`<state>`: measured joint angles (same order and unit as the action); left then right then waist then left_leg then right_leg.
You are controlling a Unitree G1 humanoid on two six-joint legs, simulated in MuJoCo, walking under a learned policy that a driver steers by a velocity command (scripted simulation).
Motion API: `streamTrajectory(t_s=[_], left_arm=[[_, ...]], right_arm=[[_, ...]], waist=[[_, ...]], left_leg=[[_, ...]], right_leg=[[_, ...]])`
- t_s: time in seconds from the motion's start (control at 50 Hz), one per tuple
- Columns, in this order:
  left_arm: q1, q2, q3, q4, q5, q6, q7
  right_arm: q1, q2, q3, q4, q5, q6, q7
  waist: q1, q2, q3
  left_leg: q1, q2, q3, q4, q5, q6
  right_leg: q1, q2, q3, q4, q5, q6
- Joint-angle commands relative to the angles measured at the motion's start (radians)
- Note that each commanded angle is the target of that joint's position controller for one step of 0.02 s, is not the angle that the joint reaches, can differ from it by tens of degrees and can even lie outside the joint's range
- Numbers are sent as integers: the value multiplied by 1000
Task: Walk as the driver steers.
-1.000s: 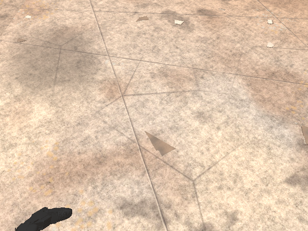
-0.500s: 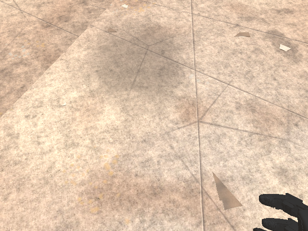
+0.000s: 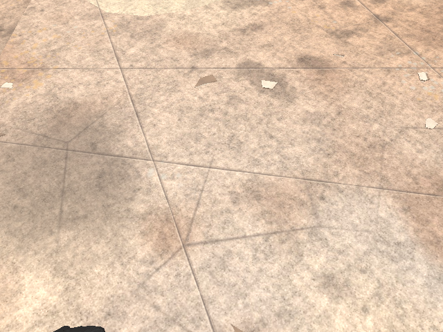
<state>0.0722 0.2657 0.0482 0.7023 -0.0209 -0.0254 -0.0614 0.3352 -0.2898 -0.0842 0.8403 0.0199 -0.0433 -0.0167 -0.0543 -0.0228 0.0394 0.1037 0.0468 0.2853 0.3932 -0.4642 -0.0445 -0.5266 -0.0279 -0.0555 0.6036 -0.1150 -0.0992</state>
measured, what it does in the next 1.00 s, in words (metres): walks ahead, turning right: left foot, then right foot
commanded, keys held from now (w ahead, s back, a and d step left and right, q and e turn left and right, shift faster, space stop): w+e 0.30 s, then e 0.12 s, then no key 0.54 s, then q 0.04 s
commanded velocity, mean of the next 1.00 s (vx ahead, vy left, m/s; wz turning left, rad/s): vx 0.26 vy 0.00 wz -0.36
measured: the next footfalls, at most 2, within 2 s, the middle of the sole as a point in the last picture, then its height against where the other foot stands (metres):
left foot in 0.46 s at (207, 326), level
right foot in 0.82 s outside the picture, level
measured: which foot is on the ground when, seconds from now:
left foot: down 0.00-0.02, up 0.04-0.44, down 0.46-1.00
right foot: down 0.00-0.48, up 0.50-0.80, down 0.82-1.00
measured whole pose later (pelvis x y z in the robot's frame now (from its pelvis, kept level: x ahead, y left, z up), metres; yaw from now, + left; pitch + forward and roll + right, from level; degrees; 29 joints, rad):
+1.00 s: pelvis +0.37 -0.03 +0.02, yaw -21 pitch -1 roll +1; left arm 0.21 0.23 0.03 0.72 0.02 0.02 0.02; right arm 0.16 -0.24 -0.01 0.86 -0.02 -0.02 0.01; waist -0.02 0.01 0.02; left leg -0.27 -0.01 0.02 0.51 -0.22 0.00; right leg -0.24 -0.01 0.06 0.55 -0.30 0.02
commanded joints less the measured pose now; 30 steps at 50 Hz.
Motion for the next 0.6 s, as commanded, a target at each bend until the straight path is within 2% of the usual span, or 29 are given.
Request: streamTrajectory(t_s=[0.02,0.04,0.06,0.08,0.1,0.12,0.14,0.2,0.24,0.3,0.34,0.38,0.42,0.44,0.46,0.48,0.5,0.52,0.54,0.56,0.58,0.6], left_arm=[[378,306,121,25,-8,11,37],[316,349,116,-14,-8,-4,33],[320,255,88,-24,-3,-18,25],[295,211,76,-19,1,-29,26],[231,185,68,-24,0,-35,26],[176,145,56,-37,4,-38,31],[149,135,50,-55,15,-38,36],[159,163,58,-56,12,-43,52],[186,184,65,-46,7,-40,66],[224,188,67,-34,1,-30,76],[259,196,71,-17,-1,-18,80],[282,188,72,-8,-4,-3,88],[259,180,73,-21,-1,10,97],[225,167,70,-34,1,12,100],[214,134,60,-48,4,10,99],[234,74,38,-74,24,7,99],[476,39,24,-55,9,3,92],[502,153,41,-18,-1,11,91],[365,195,55,-27,-6,26,95],[286,192,55,-37,0,44,104],[246,182,55,-52,11,57,109],[250,148,49,-54,11,67,106]], right_arm=[[-23,-117,-16,-100,-23,-10,-13],[11,-33,18,-142,-29,-44,-1],[-96,-125,0,-157,6,-78,15],[-154,-132,1,-177,28,-96,21],[-159,-119,3,-170,9,-103,14],[-156,-133,-7,-159,-17,-98,7],[-137,-135,-11,-155,-24,-87,9],[-139,-99,-4,-161,-36,-59,9],[-217,-75,7,-184,-37,-53,8],[-327,-50,21,-207,-29,-60,19],[-378,-63,18,-225,-24,-67,26],[-376,-88,8,-230,-25,-73,34],[-331,-114,-5,-220,-25,-78,38],[-269,-120,-10,-201,-30,-82,37],[-203,-138,-15,-189,-46,-87,32],[-107,-192,-22,-189,-68,-88,25],[-84,-222,-26,-173,-70,-69,31],[-106,-169,-20,-182,-32,-53,36],[-154,-102,0,-201,-29,-42,32],[-206,-70,18,-200,-39,-29,31],[-245,-50,29,-197,-41,-21,32],[-270,-52,33,-185,-48,-17,32]], waist=[[202,-99,-242],[112,-238,-370],[180,-101,-359],[168,-69,-232],[115,16,-145],[82,7,-109],[54,-14,-95],[38,-7,-75],[61,-14,-46],[108,-50,-32],[126,-60,-23],[120,-75,-47],[89,-100,-73],[52,-104,-96],[20,-84,-151],[-3,58,-291],[95,344,-432],[80,251,-428],[39,163,-295],[42,97,-223],[53,99,-156],[81,128,-120]], left_leg=[[-453,101,-32,710,602,43],[-778,-111,-238,1000,-125,-1],[-886,-53,-392,1030,-89,25],[-917,-11,-378,977,-8,52],[-875,34,-374,874,64,57],[-808,62,-375,790,109,52],[-749,73,-378,760,140,44],[-709,62,-349,633,203,-3],[-714,42,-338,484,324,-27],[-635,-9,-330,252,514,-35],[-591,-48,-325,172,560,-30],[-564,-70,-348,113,540,-13],[-523,-75,-367,85,483,16],[-462,-67,-352,48,521,37],[-332,-25,-355,11,642,70],[-78,167,-520,70,950,133],[188,411,-884,85,1081,349],[132,405,-965,33,746,357],[21,328,-817,4,600,310],[-99,270,-716,-21,521,273],[-214,231,-651,-47,510,263],[-318,190,-584,-77,510,247]], right_leg=[[690,-92,284,-72,-40,-161],[903,-295,857,-251,-216,-345],[898,-296,837,-325,-253,-300],[782,-262,689,-323,-204,-259],[630,-214,574,-322,-104,-219],[521,-179,492,-332,2,-198],[447,-158,459,-353,66,-197],[337,-128,379,-384,205,-206],[298,-95,330,-387,202,-181],[258,-48,297,-370,90,-132],[261,-49,318,-323,156,-110],[326,-58,367,-236,198,-83],[378,-68,430,-140,233,-55],[388,-55,426,-75,251,-31],[368,-2,392,42,257,7],[248,69,315,307,-32,54],[-7,191,266,595,-653,114],[-74,106,284,707,-571,136],[-113,79,249,735,-495,155],[-100,52,218,699,-440,163],[-68,29,212,642,-413,169],[12,8,198,552,-391,168]])
Keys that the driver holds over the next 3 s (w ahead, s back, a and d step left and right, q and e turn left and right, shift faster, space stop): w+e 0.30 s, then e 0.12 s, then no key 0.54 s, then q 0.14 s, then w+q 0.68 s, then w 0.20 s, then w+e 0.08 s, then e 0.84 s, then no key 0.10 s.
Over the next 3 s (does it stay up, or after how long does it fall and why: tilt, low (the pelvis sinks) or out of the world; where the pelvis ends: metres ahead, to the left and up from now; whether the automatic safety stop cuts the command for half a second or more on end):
stays up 0.97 -0.01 0.02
